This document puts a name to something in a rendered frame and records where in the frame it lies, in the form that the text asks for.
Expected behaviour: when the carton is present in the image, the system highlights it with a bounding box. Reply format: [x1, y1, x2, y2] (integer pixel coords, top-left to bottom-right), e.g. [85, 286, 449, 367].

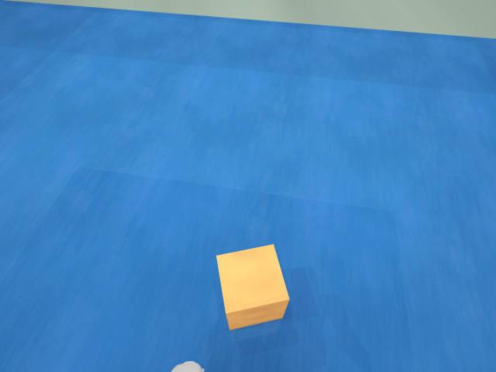
[216, 244, 290, 330]

